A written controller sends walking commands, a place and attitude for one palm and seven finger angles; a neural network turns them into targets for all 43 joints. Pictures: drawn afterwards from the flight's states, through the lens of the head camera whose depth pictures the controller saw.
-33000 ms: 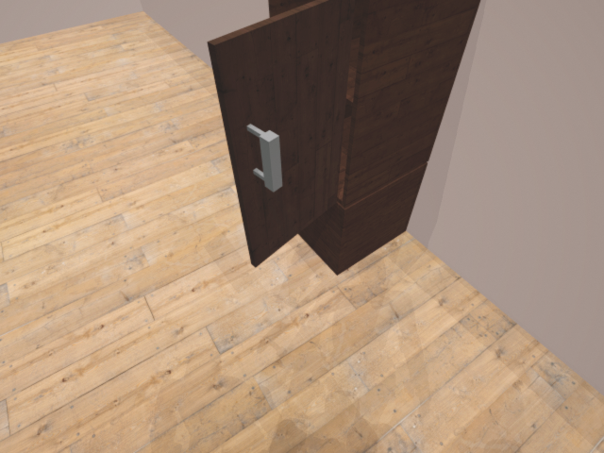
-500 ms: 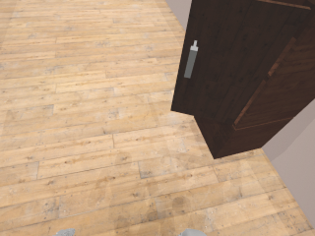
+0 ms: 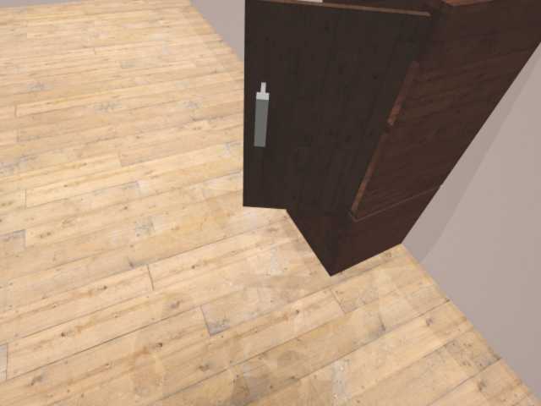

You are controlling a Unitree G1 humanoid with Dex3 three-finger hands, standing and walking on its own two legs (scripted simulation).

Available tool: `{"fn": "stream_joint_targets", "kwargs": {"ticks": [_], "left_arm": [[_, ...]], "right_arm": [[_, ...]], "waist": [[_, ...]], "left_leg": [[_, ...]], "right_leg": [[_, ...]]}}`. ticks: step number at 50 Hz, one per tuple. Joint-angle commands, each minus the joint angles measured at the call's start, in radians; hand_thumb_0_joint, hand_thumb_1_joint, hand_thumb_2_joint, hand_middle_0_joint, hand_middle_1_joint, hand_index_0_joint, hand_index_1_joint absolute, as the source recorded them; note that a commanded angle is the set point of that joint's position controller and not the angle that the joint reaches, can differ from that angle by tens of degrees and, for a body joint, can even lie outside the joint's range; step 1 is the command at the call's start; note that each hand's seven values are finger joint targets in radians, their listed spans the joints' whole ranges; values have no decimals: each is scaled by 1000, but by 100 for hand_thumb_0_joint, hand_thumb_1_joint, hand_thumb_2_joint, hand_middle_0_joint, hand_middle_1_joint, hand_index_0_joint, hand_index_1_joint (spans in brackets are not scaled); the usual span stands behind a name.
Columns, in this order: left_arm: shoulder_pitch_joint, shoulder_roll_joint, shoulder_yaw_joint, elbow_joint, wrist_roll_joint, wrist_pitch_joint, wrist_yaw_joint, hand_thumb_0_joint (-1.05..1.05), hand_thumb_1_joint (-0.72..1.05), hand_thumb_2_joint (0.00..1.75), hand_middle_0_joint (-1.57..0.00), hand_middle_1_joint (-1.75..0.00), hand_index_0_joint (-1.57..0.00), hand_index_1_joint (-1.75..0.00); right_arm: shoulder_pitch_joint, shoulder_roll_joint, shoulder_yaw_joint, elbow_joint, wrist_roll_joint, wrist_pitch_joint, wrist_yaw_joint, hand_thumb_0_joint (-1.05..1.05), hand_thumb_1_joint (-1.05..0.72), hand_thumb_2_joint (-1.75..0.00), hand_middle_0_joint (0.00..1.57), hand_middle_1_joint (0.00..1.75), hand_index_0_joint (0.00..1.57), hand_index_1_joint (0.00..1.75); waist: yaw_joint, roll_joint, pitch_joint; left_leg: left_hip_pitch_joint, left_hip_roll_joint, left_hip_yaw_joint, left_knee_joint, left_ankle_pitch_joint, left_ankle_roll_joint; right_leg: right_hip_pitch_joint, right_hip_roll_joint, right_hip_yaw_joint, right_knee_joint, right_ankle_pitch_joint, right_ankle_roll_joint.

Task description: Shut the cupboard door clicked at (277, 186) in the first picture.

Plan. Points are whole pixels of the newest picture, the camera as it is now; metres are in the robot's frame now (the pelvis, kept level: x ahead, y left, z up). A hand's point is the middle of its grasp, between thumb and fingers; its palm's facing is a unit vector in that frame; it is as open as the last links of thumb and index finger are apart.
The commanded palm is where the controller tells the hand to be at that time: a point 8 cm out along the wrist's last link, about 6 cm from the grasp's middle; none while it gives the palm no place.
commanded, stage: take the last steps up to it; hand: left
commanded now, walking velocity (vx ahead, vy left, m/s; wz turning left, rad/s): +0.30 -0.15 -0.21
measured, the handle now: (261, 114) +0.69 +0.04 +0.03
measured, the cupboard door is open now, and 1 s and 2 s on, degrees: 61 61 61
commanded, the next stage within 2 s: come to a stop and stand still in 0.52 s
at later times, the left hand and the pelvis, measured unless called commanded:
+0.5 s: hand (230, 355) +0.23 +0.07 -0.16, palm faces -0.08 -0.98 -0.19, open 7.3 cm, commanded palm none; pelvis +0.14 -0.10 +0.01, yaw -4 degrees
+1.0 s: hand (244, 345) +0.25 +0.05 -0.16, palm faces -0.04 -0.97 -0.26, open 7.4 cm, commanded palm none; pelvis +0.23 -0.14 +0.01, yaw -4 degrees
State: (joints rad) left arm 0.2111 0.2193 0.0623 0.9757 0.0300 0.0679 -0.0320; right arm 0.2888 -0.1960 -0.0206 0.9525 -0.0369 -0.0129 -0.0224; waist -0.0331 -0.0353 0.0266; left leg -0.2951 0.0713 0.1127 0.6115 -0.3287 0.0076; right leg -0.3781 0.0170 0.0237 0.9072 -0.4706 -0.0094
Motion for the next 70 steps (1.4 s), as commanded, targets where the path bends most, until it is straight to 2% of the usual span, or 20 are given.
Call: {"fn": "stream_joint_targets", "kwargs": {"ticks": [1,5,11,14,16,17,18,21,25,31,34,35,37,43,46,47,55,60,63,70], "left_arm": [[-83,89,35,-106,10,-40,-25,0,90,90,-20,-30,-20,-30],[-99,50,19,-91,2,-40,-29,0,90,90,-20,-30,-20,-30],[-191,35,3,-98,-2,-48,-33,0,90,90,-20,-30,-20,-30],[-125,49,11,-66,-2,-59,-32,0,90,90,-20,-30,-20,-30],[71,100,25,3,-1,-77,-20,0,90,90,-20,-30,-20,-30],[211,185,45,49,2,-93,-5,0,90,90,-20,-30,-20,-30],[302,261,59,79,-4,-99,11,0,90,90,-20,-30,-20,-30],[93,144,28,36,-13,-94,42,0,90,90,-20,-30,-20,-30],[4,67,-3,27,-2,-116,47,0,90,90,-20,-30,-20,-30],[9,72,-2,49,-16,-111,42,0,90,90,-20,-30,-20,-30],[91,-8,-30,53,-24,-94,57,0,90,90,-20,-30,-20,-30],[115,-9,-38,62,-26,-80,65,0,90,90,-20,-30,-20,-30],[117,29,-35,78,-29,-67,70,0,90,90,-20,-30,-20,-30],[131,99,-3,36,-9,-62,84,0,90,90,-20,-30,-20,-30],[177,137,7,36,3,-60,88,0,90,90,-20,-30,-20,-30],[183,132,6,30,6,-57,91,0,90,90,-20,-30,-20,-30],[155,143,11,4,1,-58,95,0,90,90,-20,-30,-20,-30],[75,161,12,-11,-9,-61,88,0,90,90,-20,-30,-20,-30],[129,65,-15,-28,-20,-47,94,0,90,90,-20,-30,-20,-30],[85,59,-25,22,-19,-32,64,0,90,90,-20,-30,-20,-30]], "right_arm": [[84,-191,-39,-28,-4,-32,-23,0,-90,-90,20,30,20,30],[161,-161,-37,18,2,-46,-22,0,-90,-90,20,30,20,30],[184,-174,-56,63,-4,-34,-9,0,-90,-90,20,30,20,30],[141,-198,-65,64,-3,-27,-5,0,-90,-90,20,30,20,30],[110,-183,-64,66,7,-22,3,0,-90,-90,20,30,20,30],[109,-125,-51,54,21,-26,14,0,-90,-90,20,30,20,30],[61,-49,-33,5,33,-26,11,0,-90,-90,20,30,20,30],[15,-78,-44,20,22,-19,3,0,-90,-90,20,30,20,30],[87,-7,-30,49,10,6,17,0,-90,-90,20,30,20,30],[91,-23,-18,53,9,-13,19,0,-90,-90,20,30,20,30],[100,-133,-16,62,8,-21,-6,0,-90,-90,20,30,20,30],[37,-134,-9,60,17,-17,-21,0,-90,-90,20,30,20,30],[-11,-118,-3,59,29,-9,-33,0,-90,-90,20,30,20,30],[-72,-133,-56,9,30,46,-30,0,-90,-90,20,30,20,30],[-151,-67,-51,-36,27,67,-11,0,-90,-90,20,30,20,30],[-186,-56,-50,-45,25,73,-11,0,-90,-90,20,30,20,30],[-234,-70,-35,-43,29,67,10,0,-90,-90,20,30,20,30],[-77,-87,-33,6,28,46,9,0,-90,-90,20,30,20,30],[9,-195,-43,20,21,29,-2,0,-90,-90,20,30,20,30],[-101,-147,-14,23,20,22,-20,0,-90,-90,20,30,20,30]], "waist": [[3,171,69],[-14,153,30],[-37,227,62],[-5,230,38],[91,116,-39],[149,-73,-132],[172,-271,-156],[79,-152,-51],[-16,-101,-28],[-35,-39,-4],[-3,222,-30],[21,321,-28],[32,263,-72],[25,-8,-121],[76,-139,-60],[84,-124,-33],[90,-155,-38],[8,-127,-70],[16,207,-124],[66,131,-61]], "left_leg": [[104,306,-339,-469,-130,74],[231,267,-152,-418,185,91],[196,278,-39,-391,228,92],[128,272,-29,-324,195,77],[51,183,55,-85,269,22],[-154,101,118,167,141,-12],[-336,-22,75,453,-344,-28],[-357,72,-102,610,-159,-12],[-156,51,-47,369,-64,-30],[93,-7,6,-78,158,-22],[196,260,-293,-185,745,121],[173,280,-293,-197,952,156],[237,239,-220,-184,1112,142],[197,96,-75,3,747,33],[-135,-81,-35,266,-196,-29],[-197,-96,-83,382,-241,-29],[-224,-83,-80,267,-120,-49],[85,-87,-43,-147,211,-29],[235,265,-335,-182,1003,192],[93,147,-268,-243,501,149]], "right_leg": [[-296,-78,29,277,155,18],[-298,-80,-16,159,228,38],[-168,-90,-88,-173,232,32],[29,-48,-134,-298,239,15],[307,-10,-150,-444,281,-12],[556,-178,45,-510,171,-77],[609,-395,368,-616,242,-171],[380,-353,243,-649,312,-215],[170,-265,15,-658,482,-176],[118,-214,-6,-570,347,-139],[76,-63,-104,-356,132,-2],[109,-71,-89,-326,52,29],[142,-92,-62,-348,88,35],[198,-178,41,-411,909,-21],[353,-373,181,-444,1452,-147],[370,-379,173,-451,1466,-168],[472,-298,97,-447,1198,-153],[327,-225,43,-325,1004,-86],[127,-41,-36,-72,-143,18],[214,-44,-14,-306,64,14]]}}
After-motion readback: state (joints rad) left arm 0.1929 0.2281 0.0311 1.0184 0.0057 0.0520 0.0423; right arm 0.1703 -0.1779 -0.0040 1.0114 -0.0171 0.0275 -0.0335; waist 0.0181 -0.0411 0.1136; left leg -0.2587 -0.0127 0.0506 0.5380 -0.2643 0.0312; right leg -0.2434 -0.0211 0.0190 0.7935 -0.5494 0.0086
